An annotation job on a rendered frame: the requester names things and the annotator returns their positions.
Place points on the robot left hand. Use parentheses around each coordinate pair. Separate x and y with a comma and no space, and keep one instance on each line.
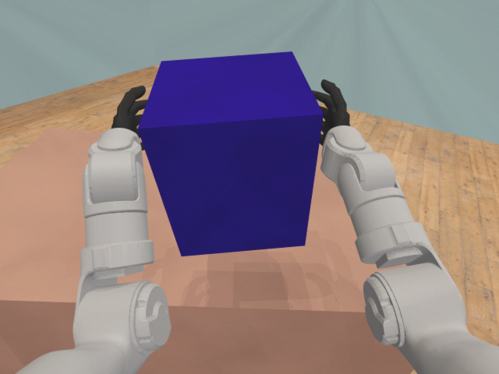
(126,111)

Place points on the robot left upper arm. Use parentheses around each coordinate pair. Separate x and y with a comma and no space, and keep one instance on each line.
(116,329)

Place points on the robot right upper arm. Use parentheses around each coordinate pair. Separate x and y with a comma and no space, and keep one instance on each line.
(417,310)

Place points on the robot right hand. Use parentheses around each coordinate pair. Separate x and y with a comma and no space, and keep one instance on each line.
(336,113)

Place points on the pedestal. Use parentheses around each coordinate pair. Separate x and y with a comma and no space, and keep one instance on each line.
(293,310)

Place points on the right robot forearm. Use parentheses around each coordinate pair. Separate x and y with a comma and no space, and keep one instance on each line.
(386,231)

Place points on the left robot forearm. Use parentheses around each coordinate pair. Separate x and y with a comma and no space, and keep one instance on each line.
(115,207)

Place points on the carton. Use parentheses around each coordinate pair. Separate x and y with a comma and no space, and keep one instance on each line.
(232,143)

